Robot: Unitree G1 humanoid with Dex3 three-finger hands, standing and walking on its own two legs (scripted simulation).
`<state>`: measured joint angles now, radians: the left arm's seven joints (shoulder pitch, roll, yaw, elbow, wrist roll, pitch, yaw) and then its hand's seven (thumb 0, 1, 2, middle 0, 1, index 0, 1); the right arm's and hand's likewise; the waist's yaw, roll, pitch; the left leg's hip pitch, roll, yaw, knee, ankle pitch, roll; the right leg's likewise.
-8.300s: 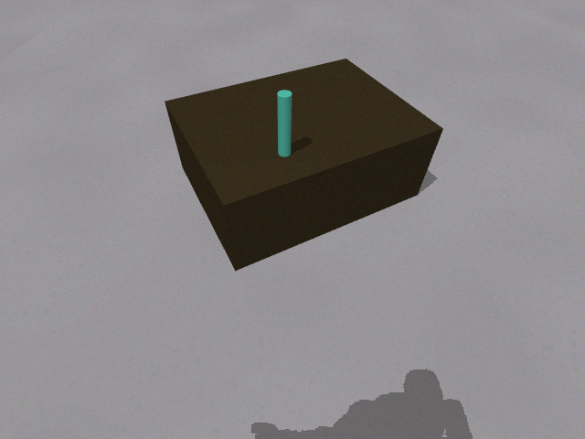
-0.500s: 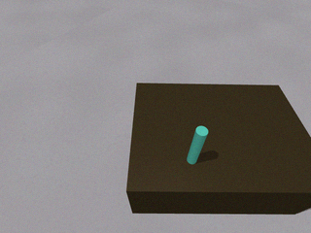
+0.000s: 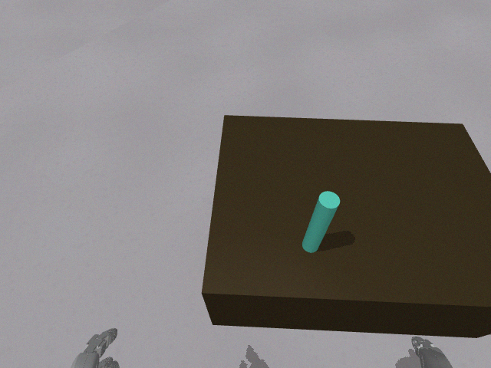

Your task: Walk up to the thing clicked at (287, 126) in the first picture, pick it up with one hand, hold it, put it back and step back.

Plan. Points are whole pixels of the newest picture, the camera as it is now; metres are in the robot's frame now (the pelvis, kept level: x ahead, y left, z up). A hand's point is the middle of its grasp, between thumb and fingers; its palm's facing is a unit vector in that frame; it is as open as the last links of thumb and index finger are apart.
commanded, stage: go down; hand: right
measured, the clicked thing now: (318, 225) +0.50 -0.19 -0.25
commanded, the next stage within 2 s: none
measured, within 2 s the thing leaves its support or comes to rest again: neither
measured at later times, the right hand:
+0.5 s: hand out of the picture +0.16 -0.26 -0.13, palm faces +0.09 +0.94 -0.32, open 17.6 cm
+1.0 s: hand out of the picture +0.14 -0.27 -0.12, palm faces +0.10 +0.94 -0.32, open 17.5 cm
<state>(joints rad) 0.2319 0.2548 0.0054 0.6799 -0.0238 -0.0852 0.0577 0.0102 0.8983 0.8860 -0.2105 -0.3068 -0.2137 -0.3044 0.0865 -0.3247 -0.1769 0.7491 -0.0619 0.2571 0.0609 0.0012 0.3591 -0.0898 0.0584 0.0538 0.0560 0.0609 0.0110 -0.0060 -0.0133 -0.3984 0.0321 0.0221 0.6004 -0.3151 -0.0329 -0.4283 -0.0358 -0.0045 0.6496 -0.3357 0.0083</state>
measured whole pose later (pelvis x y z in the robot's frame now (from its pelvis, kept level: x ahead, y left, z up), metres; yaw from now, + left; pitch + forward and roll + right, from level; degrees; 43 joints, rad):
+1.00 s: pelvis +0.00 +0.00 -0.04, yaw -2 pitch +11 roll +3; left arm 0.27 0.24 -0.02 0.59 -0.02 -0.21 0.16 0.01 0.91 0.88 -0.20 -0.30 -0.21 -0.30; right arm 0.38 -0.37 -0.20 0.17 0.01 0.50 0.09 0.00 0.54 -0.04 0.06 0.05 0.06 0.06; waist 0.03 -0.03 -0.14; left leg -0.62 0.02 0.07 0.89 -0.46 -0.03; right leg -0.68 -0.05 0.06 0.98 -0.49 0.01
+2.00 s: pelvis -0.01 +0.00 -0.04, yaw +0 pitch +14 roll +2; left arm 0.33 0.29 -0.01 0.70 0.00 -0.19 0.16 0.01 0.90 0.89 -0.21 -0.30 -0.21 -0.30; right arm -0.21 -0.59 -0.52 0.77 0.11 0.04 0.42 -0.01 0.56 -0.04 0.05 0.05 0.05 0.06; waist 0.04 -0.01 -0.08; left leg -0.68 0.02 0.05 0.89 -0.44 -0.02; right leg -0.73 -0.05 0.04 0.95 -0.46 0.02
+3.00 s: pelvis -0.06 -0.01 -0.19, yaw +4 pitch +33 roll +6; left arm 0.22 0.30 -0.11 0.63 0.08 -0.14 0.04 0.01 0.92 0.87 -0.20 -0.30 -0.22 -0.29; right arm -0.83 -0.77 -0.70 1.26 0.16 -0.56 0.56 -0.01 0.58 -0.03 0.06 0.05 0.06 0.05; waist 0.16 0.02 -0.17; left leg -1.53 0.00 0.04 1.56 -0.61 -0.04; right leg -1.59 -0.07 0.07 1.65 -0.65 0.01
